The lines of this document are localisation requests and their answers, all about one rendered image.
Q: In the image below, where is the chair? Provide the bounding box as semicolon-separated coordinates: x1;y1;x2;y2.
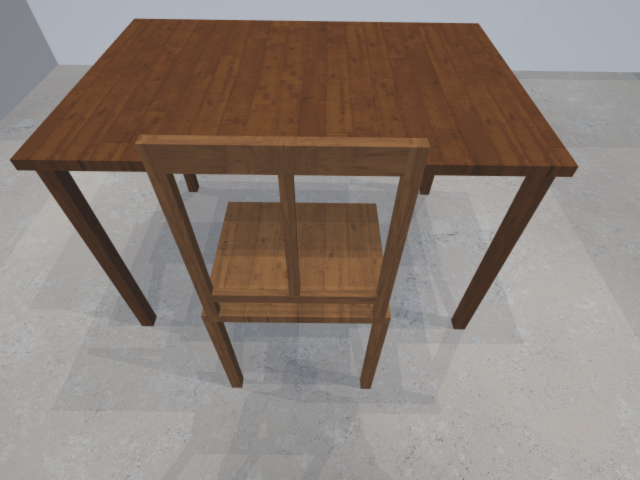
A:
135;135;430;389

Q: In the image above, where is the table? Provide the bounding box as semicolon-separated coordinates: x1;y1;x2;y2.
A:
10;19;579;329

